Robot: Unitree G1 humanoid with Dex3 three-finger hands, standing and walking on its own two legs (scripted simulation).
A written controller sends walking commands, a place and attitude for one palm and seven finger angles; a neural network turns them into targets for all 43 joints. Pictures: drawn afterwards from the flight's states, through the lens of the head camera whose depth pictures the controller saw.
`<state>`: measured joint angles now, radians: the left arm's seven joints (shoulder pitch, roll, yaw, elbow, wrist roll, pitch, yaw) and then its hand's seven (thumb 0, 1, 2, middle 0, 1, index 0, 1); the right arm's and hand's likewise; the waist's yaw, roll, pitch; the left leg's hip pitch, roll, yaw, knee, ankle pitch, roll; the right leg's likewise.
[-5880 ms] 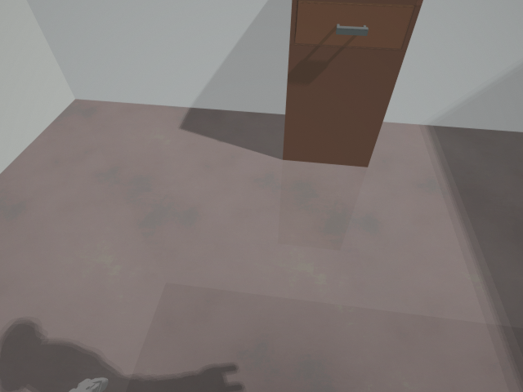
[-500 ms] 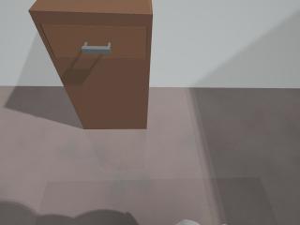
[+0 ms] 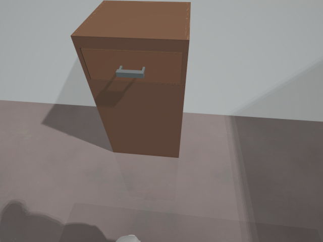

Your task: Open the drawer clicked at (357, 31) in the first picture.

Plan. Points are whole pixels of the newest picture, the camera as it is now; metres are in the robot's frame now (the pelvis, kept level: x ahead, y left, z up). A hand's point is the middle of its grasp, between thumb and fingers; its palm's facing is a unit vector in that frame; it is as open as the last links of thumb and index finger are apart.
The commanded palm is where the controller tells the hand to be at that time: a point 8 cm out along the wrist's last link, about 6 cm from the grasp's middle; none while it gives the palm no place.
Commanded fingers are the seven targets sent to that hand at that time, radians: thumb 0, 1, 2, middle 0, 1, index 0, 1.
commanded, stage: take the last steps up to it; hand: left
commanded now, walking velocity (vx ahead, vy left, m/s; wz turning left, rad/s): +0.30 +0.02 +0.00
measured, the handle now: (131, 71) +0.79 +0.21 -0.02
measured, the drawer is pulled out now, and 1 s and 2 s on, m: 0.00 0.00 0.00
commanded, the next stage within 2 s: come to a stop and stand still in 0.60 s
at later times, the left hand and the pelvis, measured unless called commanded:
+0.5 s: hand (99, 207) +0.24 +0.23 -0.17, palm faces -0.02 -0.98 -0.19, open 7.4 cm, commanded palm none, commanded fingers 0.00 0.90 0.90 -0.20 -0.30 -0.20 -0.30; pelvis +0.14 +0.05 +0.00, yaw -2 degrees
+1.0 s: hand (109, 192) +0.30 +0.22 -0.19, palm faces +0.04 -0.98 -0.21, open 7.3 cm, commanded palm none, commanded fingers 0.00 0.90 0.90 -0.20 -0.30 -0.20 -0.30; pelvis +0.26 +0.03 -0.02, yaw -2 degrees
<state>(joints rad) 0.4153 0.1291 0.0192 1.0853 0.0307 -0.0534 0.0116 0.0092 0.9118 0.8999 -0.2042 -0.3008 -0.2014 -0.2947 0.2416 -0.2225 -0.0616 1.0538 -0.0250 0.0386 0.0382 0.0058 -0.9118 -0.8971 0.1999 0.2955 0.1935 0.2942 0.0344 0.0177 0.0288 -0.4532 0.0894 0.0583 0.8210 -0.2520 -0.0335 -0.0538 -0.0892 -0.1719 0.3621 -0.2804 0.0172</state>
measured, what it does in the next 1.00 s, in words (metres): walks ahead: left foot, then right foot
